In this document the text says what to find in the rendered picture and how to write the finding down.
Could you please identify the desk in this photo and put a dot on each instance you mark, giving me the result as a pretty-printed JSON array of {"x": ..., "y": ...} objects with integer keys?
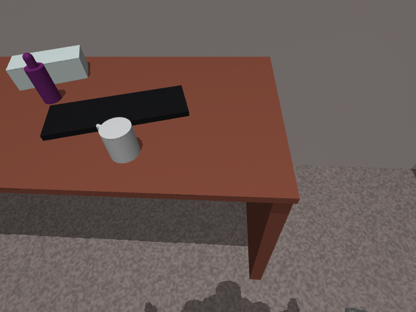
[{"x": 232, "y": 147}]

